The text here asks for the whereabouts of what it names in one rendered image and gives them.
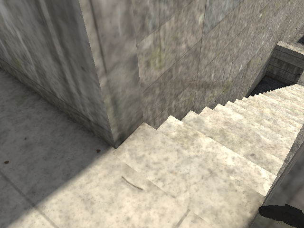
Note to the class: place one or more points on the right robot hand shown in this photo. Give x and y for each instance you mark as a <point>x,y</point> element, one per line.
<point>286,213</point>

